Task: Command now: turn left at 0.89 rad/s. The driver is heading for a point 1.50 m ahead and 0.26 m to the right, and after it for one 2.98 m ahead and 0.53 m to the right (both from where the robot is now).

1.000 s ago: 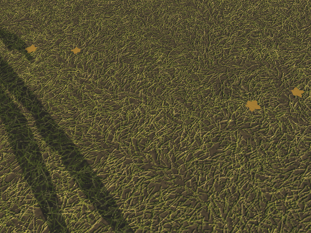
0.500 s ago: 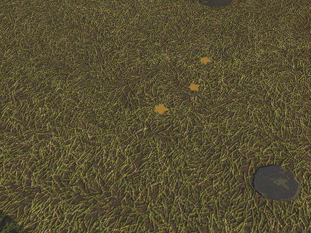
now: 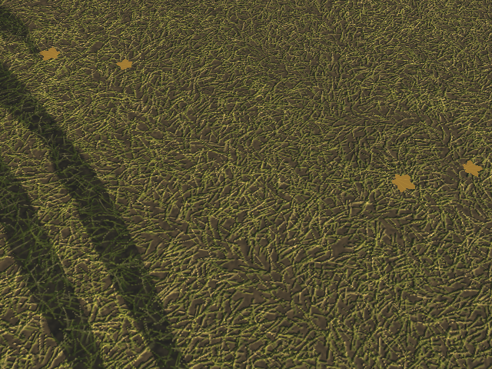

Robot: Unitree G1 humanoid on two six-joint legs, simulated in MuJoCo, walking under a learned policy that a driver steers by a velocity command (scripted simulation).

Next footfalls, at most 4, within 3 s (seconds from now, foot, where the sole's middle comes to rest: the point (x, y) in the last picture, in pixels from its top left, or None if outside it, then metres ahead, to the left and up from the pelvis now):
0.38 right None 0.10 -0.13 -0.76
0.78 left None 0.20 0.08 -0.76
1.10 right None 0.07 -0.13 -0.76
1.54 left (209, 339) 0.51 0.07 -0.76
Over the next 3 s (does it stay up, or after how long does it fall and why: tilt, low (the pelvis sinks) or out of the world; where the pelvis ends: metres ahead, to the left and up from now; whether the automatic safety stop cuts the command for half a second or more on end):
stays up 1.58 -0.23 0.00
